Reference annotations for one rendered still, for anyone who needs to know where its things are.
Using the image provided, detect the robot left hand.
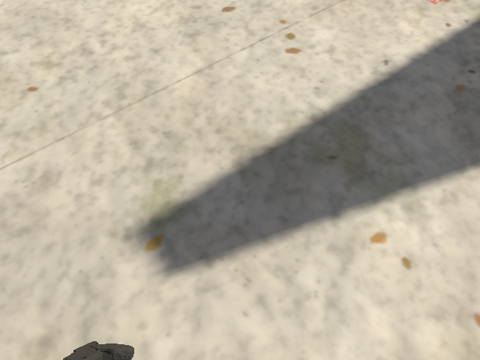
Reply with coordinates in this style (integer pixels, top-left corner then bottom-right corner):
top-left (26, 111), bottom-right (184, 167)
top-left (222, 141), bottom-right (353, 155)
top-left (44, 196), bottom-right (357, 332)
top-left (63, 341), bottom-right (134, 360)

